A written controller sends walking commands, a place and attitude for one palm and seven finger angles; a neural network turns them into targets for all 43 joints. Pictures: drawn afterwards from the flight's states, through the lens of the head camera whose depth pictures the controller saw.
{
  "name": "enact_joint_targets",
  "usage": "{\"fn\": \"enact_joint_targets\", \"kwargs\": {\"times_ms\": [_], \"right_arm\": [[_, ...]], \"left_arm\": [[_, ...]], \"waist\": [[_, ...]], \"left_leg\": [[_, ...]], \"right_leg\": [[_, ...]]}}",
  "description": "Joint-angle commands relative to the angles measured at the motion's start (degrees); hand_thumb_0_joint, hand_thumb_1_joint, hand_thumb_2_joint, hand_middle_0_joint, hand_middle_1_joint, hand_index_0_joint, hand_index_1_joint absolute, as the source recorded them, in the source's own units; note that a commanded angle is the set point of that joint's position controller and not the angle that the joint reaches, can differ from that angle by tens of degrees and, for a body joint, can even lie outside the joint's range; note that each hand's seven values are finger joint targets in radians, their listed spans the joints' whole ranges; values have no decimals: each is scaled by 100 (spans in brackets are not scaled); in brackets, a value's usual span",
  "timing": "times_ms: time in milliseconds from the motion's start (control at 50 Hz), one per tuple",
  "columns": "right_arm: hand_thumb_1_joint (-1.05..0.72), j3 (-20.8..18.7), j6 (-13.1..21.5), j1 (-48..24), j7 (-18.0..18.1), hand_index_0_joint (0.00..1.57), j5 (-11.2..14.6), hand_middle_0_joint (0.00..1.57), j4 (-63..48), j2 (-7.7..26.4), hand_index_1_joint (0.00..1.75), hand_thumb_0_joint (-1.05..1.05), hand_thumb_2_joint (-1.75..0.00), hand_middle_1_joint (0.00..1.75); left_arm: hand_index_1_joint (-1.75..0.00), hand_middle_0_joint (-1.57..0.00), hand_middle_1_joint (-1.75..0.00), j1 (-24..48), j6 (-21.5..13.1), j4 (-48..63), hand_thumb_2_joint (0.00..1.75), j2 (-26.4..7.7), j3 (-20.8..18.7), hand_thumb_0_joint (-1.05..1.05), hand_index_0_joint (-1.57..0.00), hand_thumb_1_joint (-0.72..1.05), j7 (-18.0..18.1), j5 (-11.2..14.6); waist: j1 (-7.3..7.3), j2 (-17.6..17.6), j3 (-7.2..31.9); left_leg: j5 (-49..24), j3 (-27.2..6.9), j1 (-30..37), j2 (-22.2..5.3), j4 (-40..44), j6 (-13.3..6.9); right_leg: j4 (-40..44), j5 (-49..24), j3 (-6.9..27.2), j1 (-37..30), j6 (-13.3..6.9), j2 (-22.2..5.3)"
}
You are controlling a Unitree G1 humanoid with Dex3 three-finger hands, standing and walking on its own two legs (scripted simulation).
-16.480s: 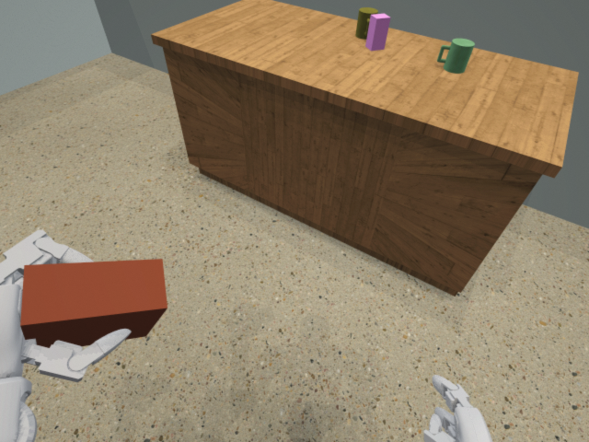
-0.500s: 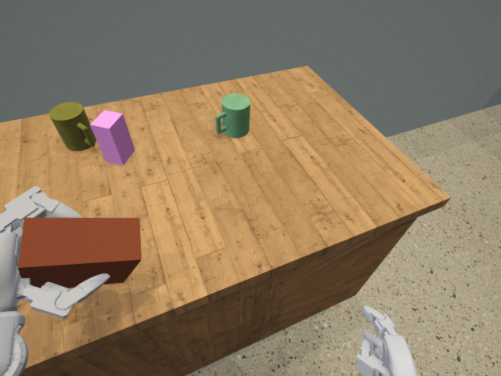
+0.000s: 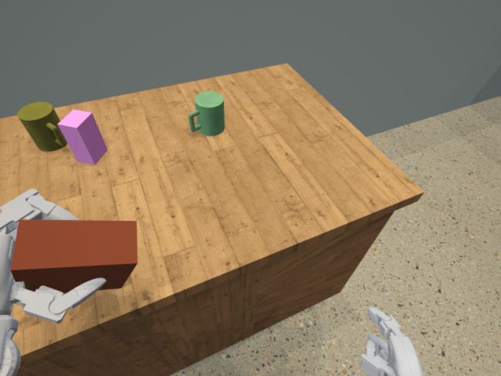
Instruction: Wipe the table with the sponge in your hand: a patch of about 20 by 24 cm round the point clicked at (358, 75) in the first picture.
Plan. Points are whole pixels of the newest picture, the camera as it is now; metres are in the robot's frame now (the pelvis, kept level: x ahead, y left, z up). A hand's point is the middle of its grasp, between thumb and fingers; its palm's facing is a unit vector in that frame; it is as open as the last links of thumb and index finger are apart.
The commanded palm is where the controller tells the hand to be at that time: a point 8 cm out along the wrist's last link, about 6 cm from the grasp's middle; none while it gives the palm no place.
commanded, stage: shuffle to correct the standing spot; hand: left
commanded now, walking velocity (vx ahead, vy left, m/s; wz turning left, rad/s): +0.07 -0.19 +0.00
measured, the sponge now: (95, 258) +0.22 +0.22 +0.13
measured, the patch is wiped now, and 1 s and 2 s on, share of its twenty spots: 0.00 0.00 0.00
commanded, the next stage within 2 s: come to a stop and stand still in 0.16 s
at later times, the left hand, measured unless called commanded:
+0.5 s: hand (47, 229) +0.24 +0.26 +0.17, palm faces +0.36 -0.79 -0.50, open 9.7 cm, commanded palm +0.17 +0.28 +0.18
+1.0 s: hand out of the picture +0.20 +0.33 +0.17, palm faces +0.46 -0.83 -0.31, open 9.7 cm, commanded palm +0.14 +0.35 +0.18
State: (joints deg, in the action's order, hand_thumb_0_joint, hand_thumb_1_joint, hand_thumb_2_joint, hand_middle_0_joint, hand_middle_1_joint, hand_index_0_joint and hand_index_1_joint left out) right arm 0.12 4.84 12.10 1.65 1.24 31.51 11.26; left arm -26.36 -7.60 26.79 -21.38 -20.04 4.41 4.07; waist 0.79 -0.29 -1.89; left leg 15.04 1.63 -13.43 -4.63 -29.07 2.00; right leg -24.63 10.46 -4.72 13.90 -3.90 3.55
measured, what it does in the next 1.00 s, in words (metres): shifts its weight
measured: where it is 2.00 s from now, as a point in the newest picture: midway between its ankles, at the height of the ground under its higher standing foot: outside the picture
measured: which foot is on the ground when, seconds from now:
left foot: down 0.00-1.00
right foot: down 0.00-1.00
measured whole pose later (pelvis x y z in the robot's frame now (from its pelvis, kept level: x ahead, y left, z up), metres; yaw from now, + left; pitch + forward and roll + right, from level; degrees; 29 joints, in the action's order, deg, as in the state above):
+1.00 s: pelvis -0.02 +0.07 +0.00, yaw +0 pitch -3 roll -1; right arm 2.7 11.4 12.4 0.8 0.2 33.6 9.0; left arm -19.0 -12.9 24.5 -19.6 -21.0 6.4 1.2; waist 3.5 -2.5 -4.4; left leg 13.8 3.9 -11.9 1.8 -28.3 -3.7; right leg -25.7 9.6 -2.3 13.1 1.7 -2.6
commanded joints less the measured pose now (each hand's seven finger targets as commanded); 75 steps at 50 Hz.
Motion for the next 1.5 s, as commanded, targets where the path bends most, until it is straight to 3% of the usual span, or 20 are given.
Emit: {"fn": "enact_joint_targets", "kwargs": {"times_ms": [0,240,400,420,440,460,480,500,520,560,640,680,700,800,920,1000,1020,1100,1340,1480], "right_arm": [[-90,-249,280,-580,62,20,80,20,-872,621,30,0,-90,30],[-90,-265,214,-509,90,20,36,20,-839,685,30,0,-90,30],[-90,-201,237,-639,54,20,70,20,-788,672,30,0,-90,30],[-90,-522,627,783,136,20,-183,20,-244,725,30,0,-90,30],[-90,-362,615,-57,138,20,-221,20,-378,462,30,0,-90,30],[-90,-420,594,-87,101,20,-91,20,-824,667,30,0,-90,30],[-90,-401,600,-110,88,20,-48,20,-733,732,30,0,-90,30],[-90,-363,632,-300,17,20,-17,20,-731,741,30,0,-90,30],[-90,-355,647,-220,-43,20,-44,20,-780,805,30,0,-90,30],[-90,-316,708,-343,-141,20,-30,20,-784,764,30,0,-90,30],[-90,-280,782,-481,-54,20,-33,20,-814,737,30,0,-90,30],[-90,-252,788,-519,33,20,-52,20,-803,752,30,0,-90,30],[-90,-230,765,-637,76,20,-47,20,-749,779,30,0,-90,30],[-90,-137,861,-622,112,20,-10,20,-747,642,30,0,-90,30],[-90,-140,1003,-437,-34,20,-50,20,-642,661,30,0,-90,30],[-90,-161,961,-518,-75,20,-43,20,-613,686,30,0,-90,30],[-90,-138,911,-450,-73,20,-77,20,-602,677,30,0,-90,30],[-90,-165,850,-552,-30,20,-51,20,-686,668,30,0,-90,30],[-90,-239,787,-467,-1,20,-67,20,-718,727,30,0,-90,30],[-90,-251,723,-482,65,20,-60,20,-693,759,30,0,-90,30]], "left_arm": [[-160,-120,-160,670,-336,1564,130,-1114,-710,0,-120,10,197,141],[-160,-120,-160,343,-235,1421,130,-1140,-811,0,-120,10,194,166],[-160,-120,-160,34,-303,1429,130,-1134,-828,0,-120,10,243,121],[-160,-120,-160,5492,-780,2201,130,-5265,-3945,0,-120,10,199,-677],[-160,-120,-160,2584,-642,-682,130,-2097,-1809,0,-120,10,-71,-260],[-160,-120,-160,1197,-730,-134,130,-1738,-1562,0,-120,10,13,-103],[-160,-120,-160,748,-697,-344,130,-1154,-1009,0,-120,10,-6,-30],[-160,-120,-160,504,-777,12,130,-599,-487,0,-120,10,-43,70],[-160,-120,-160,603,-847,676,130,-790,-521,0,-120,10,12,58],[-160,-120,-160,511,-870,1113,130,-659,-252,0,-120,10,73,22],[-160,-120,-160,510,-809,1260,130,-1027,-620,0,-120,10,232,-39],[-160,-120,-160,714,-833,1144,130,-1202,-886,0,-120,10,265,-31],[-160,-120,-160,854,-858,1305,130,-1469,-1140,0,-120,10,320,-51],[-160,-120,-160,1403,-946,1194,130,-1090,-796,0,-120,10,284,-120],[-160,-120,-160,1333,-978,1157,130,-519,-172,0,-120,10,218,-228],[-160,-120,-160,1121,-915,1026,130,-764,-472,0,-120,10,259,-271],[-160,-120,-160,1154,-929,926,130,-579,-303,0,-120,10,233,-257],[-160,-120,-160,1200,-961,1185,130,-1009,-771,0,-120,10,262,-261],[-160,-120,-160,590,-983,1380,130,-803,-578,0,-120,10,245,-182],[-160,-120,-160,719,-927,1231,130,-833,-590,0,-120,10,271,-185]], "waist": [[-86,109,681],[-75,266,829],[-67,176,1045],[18,-969,20],[142,-721,969],[341,-359,618],[223,101,910],[179,887,1204],[183,974,1256],[190,513,1213],[145,-428,843],[118,-431,532],[104,-46,500],[112,1089,412],[79,643,511],[85,425,522],[62,419,441],[66,546,536],[44,462,817],[49,290,618]], "left_leg": [[432,-184,236,-71,47,-352],[-679,-275,77,-308,113,-376],[-1238,-229,283,-96,98,-350],[-553,1082,-234,295,-376,-127],[-458,452,-361,605,-90,-309],[-490,313,-482,437,-240,-236],[-330,231,-297,376,44,-313],[-717,218,178,272,441,-395],[-1087,94,296,85,444,-428],[-1351,-134,282,-59,432,-450],[-485,-291,111,46,556,-385],[-92,-399,14,88,718,-370],[-75,-461,97,47,875,-383],[547,-630,-557,-255,1428,-474],[238,-612,-534,-225,1343,-370],[-164,-524,-405,-177,1270,-230],[-72,-585,-533,-158,1323,-210],[-226,-528,-440,-117,1295,-144],[-980,-460,-55,25,935,-117],[-434,-506,-213,-11,1044,-194]], "right_leg": [[955,690,1213,207,65,-916],[371,-751,834,-369,250,-762],[375,-2060,930,-802,363,-989],[1045,-2688,678,-112,1419,-501],[330,-3210,1005,-988,697,-924],[526,-3502,1497,-1122,776,-1156],[323,-3197,1368,-1368,540,-1241],[39,-2529,1098,-1279,538,-1090],[-69,-1933,952,-1082,611,-952],[-59,-1239,815,-985,613,-798],[318,-148,819,-549,332,-790],[514,445,914,-245,294,-794],[429,476,853,-168,289,-713],[-247,102,548,-785,312,-581],[-142,-141,427,-964,343,-555],[-70,-351,450,-927,361,-533],[-21,-288,420,-923,356,-519],[-11,-490,443,-1034,354,-514],[218,-1058,496,-1119,314,-635],[310,-695,572,-1001,325,-676]]}}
